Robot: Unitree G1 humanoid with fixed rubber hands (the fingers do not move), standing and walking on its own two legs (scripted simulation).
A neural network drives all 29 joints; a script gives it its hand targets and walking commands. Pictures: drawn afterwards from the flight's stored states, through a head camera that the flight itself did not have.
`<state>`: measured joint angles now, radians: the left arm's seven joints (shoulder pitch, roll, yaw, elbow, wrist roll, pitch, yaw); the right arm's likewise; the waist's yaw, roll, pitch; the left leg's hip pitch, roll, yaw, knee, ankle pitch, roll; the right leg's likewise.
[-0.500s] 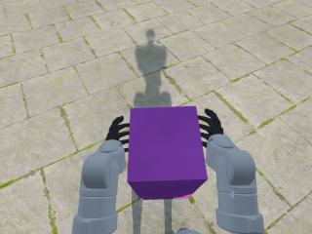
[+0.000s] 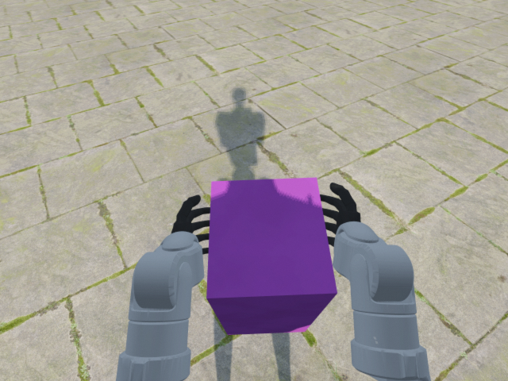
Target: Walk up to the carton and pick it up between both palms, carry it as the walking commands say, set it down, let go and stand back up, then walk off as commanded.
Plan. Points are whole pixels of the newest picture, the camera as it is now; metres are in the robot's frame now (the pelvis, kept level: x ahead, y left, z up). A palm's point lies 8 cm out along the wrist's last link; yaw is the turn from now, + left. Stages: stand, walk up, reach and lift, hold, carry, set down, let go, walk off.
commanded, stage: carry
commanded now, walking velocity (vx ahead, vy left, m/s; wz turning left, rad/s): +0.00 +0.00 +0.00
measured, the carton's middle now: (265, 268) +0.29 +0.00 +0.04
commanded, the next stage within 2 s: none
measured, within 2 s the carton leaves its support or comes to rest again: neither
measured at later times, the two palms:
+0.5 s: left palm (170, 247) +0.28 +0.14 +0.10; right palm (334, 235) +0.29 -0.10 +0.12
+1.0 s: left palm (171, 249) +0.29 +0.14 +0.09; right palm (332, 238) +0.30 -0.10 +0.11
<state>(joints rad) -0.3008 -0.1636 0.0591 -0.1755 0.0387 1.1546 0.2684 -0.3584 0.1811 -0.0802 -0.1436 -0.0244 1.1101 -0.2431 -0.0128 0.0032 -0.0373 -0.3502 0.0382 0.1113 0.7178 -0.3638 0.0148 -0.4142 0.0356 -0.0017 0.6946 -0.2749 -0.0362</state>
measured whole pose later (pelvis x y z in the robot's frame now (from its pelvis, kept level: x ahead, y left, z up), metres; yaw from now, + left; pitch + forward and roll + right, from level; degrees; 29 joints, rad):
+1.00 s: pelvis +0.00 +0.02 +0.00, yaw +0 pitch +0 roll -1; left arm -0.30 -0.16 0.06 -0.17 0.05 1.19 0.27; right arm -0.36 0.18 -0.08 -0.11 -0.02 1.12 -0.24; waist -0.01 0.00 -0.02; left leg -0.35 0.04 0.11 0.72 -0.36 0.04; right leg -0.40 0.04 0.00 0.65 -0.25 -0.02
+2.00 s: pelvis +0.00 +0.02 +0.00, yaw +0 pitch +0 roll -1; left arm -0.30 -0.16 0.06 -0.17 0.05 1.16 0.27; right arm -0.36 0.18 -0.08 -0.11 -0.02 1.10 -0.23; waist -0.01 0.00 0.00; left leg -0.35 0.04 0.11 0.72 -0.36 0.05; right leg -0.40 0.04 0.00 0.65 -0.25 -0.02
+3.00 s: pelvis -0.02 -0.06 +0.01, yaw -3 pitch +4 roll +3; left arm -0.36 -0.18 0.06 -0.30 0.04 1.14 0.24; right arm -0.38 0.19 -0.08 -0.35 -0.02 1.14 -0.27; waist -0.01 0.02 0.13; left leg -0.43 0.06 0.11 1.05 -0.50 -0.09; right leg -0.40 0.05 -0.02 0.60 -0.27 -0.10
